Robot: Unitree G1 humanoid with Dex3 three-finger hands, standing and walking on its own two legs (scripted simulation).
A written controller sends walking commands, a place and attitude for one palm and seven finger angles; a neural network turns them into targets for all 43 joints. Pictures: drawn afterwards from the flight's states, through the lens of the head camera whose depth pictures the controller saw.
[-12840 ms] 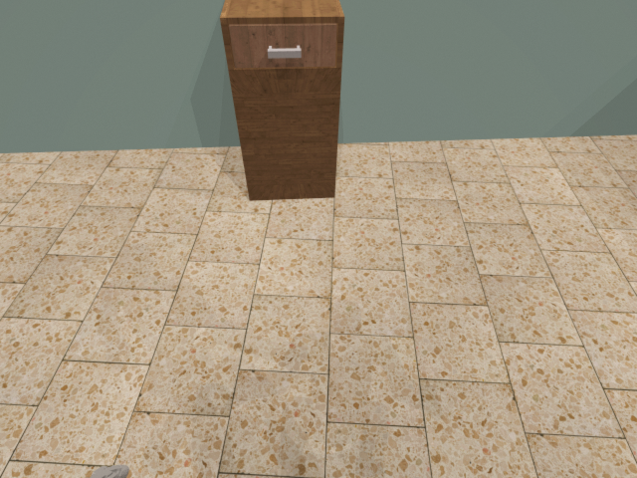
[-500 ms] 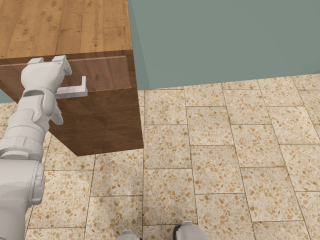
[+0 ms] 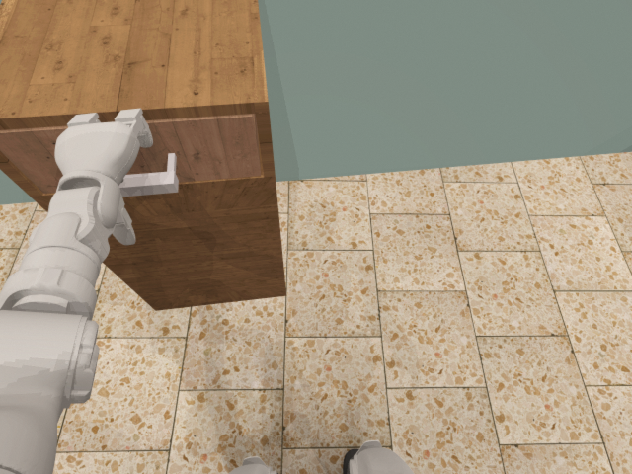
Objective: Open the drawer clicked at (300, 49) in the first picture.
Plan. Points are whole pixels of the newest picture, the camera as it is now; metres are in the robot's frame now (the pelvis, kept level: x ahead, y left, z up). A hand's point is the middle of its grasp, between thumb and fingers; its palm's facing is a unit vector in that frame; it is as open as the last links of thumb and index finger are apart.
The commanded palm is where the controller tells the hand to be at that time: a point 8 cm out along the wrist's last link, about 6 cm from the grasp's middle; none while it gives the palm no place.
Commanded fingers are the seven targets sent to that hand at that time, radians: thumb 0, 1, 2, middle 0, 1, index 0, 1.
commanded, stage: lower the fingers behind the handle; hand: left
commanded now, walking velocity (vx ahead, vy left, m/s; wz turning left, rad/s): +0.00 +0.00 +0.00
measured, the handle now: (138, 173) +0.55 +0.24 -0.03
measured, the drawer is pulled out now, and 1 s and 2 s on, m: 0.00 0.00 0.00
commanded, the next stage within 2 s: close the thumb around the handle in 1.60 s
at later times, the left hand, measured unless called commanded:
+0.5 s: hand (131, 190) +0.50 +0.23 -0.01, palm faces -0.09 -0.05 -0.99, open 13.8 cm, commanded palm +0.50 +0.22 +0.05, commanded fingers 0.00 -0.50 0.30 -0.30 -1.20 -0.30 -1.20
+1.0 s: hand (139, 205) +0.50 +0.23 -0.04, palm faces -0.13 -0.03 -0.99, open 13.8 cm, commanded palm +0.50 +0.22 +0.02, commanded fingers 0.00 -0.50 0.30 -0.30 -1.20 -0.30 -1.20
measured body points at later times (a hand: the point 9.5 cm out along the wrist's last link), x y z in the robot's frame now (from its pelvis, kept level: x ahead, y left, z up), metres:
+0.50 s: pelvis +0.00 +0.00 -0.01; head +0.13 +0.01 +0.42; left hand +0.50 +0.23 +0.05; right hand -0.02 -0.28 -0.13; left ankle -0.03 +0.09 -0.70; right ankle +0.00 -0.13 -0.70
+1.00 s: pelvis -0.01 +0.00 -0.03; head +0.13 +0.01 +0.40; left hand +0.50 +0.23 +0.02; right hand -0.03 -0.28 -0.15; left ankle -0.03 +0.09 -0.70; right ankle +0.00 -0.13 -0.70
